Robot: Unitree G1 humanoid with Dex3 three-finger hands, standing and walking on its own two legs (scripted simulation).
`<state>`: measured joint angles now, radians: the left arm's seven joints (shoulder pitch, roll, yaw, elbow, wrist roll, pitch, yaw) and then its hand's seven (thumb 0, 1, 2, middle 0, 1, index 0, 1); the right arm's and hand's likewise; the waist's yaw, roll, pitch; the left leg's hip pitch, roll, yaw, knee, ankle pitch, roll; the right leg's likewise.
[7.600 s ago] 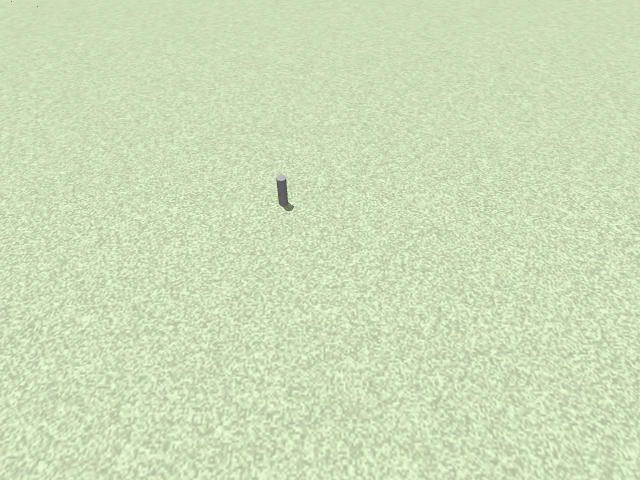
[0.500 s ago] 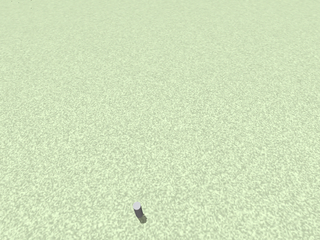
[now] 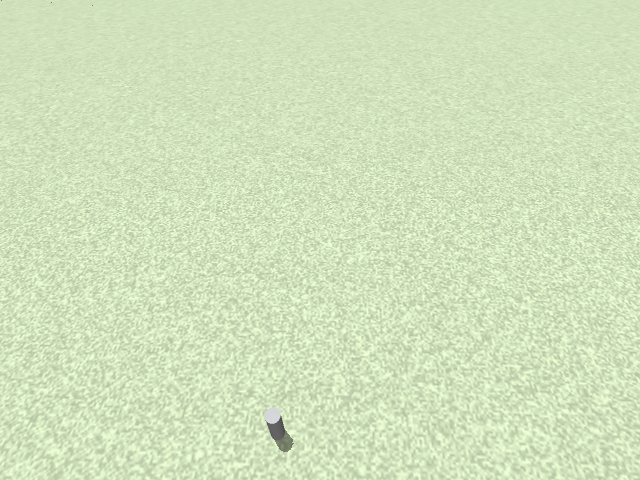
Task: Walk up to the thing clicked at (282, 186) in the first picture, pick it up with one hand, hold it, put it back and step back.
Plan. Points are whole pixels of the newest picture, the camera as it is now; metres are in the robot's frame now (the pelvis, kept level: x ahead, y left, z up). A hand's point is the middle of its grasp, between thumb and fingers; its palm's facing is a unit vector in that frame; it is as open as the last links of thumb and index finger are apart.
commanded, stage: stand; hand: left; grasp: from the side
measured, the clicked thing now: (275, 424) +0.40 +0.17 -0.71
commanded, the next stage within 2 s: go down in 0.34 s
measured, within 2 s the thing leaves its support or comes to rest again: neither
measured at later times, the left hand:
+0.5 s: hand out of the picture +0.08 +0.25 -0.16, palm faces +0.01 -0.94 -0.35, open 7.6 cm
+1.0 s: hand out of the picture +0.15 +0.27 -0.18, palm faces +0.04 -0.95 -0.31, open 16.1 cm
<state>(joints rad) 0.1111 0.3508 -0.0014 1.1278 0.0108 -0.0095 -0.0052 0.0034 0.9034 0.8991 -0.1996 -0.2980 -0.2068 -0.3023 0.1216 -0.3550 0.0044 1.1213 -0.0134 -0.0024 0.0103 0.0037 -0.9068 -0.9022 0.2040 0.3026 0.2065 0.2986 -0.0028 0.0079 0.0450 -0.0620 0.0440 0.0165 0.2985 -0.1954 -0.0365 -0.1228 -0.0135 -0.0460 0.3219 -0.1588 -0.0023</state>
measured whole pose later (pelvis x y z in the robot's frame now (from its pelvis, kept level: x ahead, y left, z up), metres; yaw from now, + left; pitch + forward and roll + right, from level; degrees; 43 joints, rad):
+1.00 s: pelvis +0.00 +0.02 -0.04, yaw +0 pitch +10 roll -1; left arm 0.12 0.30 0.16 0.70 0.06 0.19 -0.03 0.00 -0.25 0.12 -0.07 -0.06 -0.07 -0.07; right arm 0.24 -0.25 -0.02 0.66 0.02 -0.11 -0.03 0.01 -0.86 -0.89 0.20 0.30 0.21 0.30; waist -0.03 0.00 -0.05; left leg -0.57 0.03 0.01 0.81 -0.43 0.00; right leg -0.60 -0.04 -0.03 0.77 -0.35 0.03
